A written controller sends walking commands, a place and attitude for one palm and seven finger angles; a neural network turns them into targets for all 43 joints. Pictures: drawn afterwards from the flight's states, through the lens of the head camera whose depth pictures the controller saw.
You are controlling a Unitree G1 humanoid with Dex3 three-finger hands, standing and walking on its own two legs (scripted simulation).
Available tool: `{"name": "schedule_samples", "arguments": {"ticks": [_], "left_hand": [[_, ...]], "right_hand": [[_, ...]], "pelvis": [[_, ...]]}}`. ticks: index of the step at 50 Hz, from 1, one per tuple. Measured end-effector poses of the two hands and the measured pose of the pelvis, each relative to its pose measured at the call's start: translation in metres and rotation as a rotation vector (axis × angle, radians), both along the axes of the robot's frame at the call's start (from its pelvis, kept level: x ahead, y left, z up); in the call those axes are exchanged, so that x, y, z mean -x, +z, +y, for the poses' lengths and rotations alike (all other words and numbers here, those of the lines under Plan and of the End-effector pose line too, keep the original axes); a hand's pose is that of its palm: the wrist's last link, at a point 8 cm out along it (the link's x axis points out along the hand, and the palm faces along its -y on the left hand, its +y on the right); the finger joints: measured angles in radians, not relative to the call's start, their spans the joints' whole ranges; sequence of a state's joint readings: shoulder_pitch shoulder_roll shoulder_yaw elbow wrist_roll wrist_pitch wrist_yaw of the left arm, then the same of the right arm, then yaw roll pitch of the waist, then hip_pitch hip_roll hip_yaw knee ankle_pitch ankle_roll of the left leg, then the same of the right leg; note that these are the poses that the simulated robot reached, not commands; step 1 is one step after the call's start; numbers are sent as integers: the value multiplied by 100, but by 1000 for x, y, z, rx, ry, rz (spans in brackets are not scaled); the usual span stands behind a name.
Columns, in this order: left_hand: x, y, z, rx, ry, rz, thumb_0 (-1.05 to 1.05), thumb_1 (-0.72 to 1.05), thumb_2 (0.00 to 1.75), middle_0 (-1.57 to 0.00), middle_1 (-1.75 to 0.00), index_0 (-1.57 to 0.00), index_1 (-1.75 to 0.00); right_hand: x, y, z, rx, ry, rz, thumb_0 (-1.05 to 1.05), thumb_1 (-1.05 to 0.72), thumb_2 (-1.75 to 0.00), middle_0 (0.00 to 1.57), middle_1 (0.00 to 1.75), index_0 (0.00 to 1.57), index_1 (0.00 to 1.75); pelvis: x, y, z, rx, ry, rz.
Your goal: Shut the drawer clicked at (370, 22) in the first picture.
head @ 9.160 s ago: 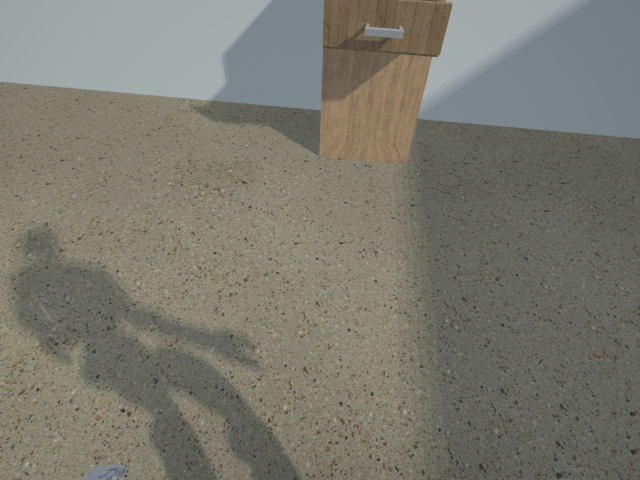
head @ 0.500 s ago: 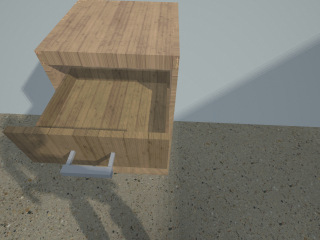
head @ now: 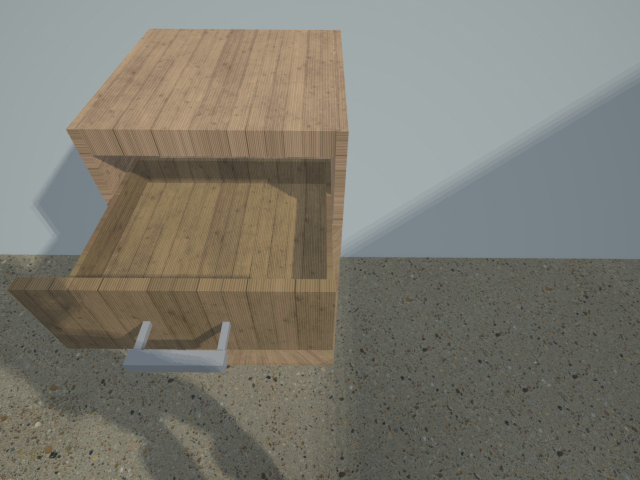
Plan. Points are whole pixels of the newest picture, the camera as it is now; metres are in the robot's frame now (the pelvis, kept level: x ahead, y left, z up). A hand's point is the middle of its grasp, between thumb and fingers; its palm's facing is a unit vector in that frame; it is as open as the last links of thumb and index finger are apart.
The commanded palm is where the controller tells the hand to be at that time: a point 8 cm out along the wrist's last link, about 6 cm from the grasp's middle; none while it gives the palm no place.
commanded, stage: come to a stop and stand still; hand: left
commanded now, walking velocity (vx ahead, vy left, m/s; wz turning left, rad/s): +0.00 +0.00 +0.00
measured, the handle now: (181, 345) +0.29 +0.21 -0.01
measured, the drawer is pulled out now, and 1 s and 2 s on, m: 0.28 0.28 0.28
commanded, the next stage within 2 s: look again from close up in 0.08 s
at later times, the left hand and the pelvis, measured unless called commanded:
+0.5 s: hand out of the picture +0.03 +0.18 -0.18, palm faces +0.02 -0.98 -0.18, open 7.3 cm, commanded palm none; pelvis +0.03 +0.01 +0.00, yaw +0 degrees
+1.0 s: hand out of the picture +0.03 +0.19 -0.17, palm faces +0.02 -0.98 -0.20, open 7.4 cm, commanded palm none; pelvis +0.01 +0.01 +0.00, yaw -1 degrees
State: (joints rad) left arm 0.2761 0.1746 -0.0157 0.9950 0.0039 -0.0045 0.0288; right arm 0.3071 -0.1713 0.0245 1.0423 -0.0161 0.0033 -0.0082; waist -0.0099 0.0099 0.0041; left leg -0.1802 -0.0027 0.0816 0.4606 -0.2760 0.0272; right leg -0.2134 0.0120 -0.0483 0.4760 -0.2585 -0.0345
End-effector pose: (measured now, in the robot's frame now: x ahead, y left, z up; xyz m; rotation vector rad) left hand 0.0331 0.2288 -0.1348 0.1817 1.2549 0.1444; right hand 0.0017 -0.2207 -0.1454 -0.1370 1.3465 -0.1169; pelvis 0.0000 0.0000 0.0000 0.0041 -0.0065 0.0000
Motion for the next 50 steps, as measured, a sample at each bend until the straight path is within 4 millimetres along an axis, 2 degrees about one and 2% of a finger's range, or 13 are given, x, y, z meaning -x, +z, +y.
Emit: {"name": "schedule_samples", "arguments": {"ticks": [6,12,22,29,42,50], "left_hand": [[10,-4,0,9,9,60,1,91,90,-20,-30,-20,-30],[15,-9,-2,23,21,101,1,91,90,-20,-30,-20,-30],[11,-12,-3,37,34,114,1,91,90,-20,-30,-20,-30],[6,-13,0,37,39,107,1,91,90,-20,-30,-20,-30],[7,-11,4,34,42,101,1,91,90,-20,-30,-20,-30],[11,-9,6,15,34,99,1,91,90,-20,-30,-20,-30]], "right_hand": [[2,0,4,2,-6,34,1,-91,-90,20,30,20,30],[-8,1,6,12,-8,40,1,-91,-90,20,30,20,30],[-30,3,6,33,-3,15,1,-92,-90,20,30,20,30],[-37,5,7,40,0,7,1,-92,-90,20,30,20,30],[-25,4,15,27,-10,26,1,-91,-90,20,30,20,30],[-11,3,12,28,-47,19,1,-91,-90,20,30,20,30]], "pelvis": [[-8,0,2,1,-3,1],[-17,0,4,2,-5,-2],[-28,0,8,5,-3,-6],[-31,1,10,5,-1,-8],[-30,2,13,3,-1,-15],[-14,1,9,-11,-16,-13]]}}
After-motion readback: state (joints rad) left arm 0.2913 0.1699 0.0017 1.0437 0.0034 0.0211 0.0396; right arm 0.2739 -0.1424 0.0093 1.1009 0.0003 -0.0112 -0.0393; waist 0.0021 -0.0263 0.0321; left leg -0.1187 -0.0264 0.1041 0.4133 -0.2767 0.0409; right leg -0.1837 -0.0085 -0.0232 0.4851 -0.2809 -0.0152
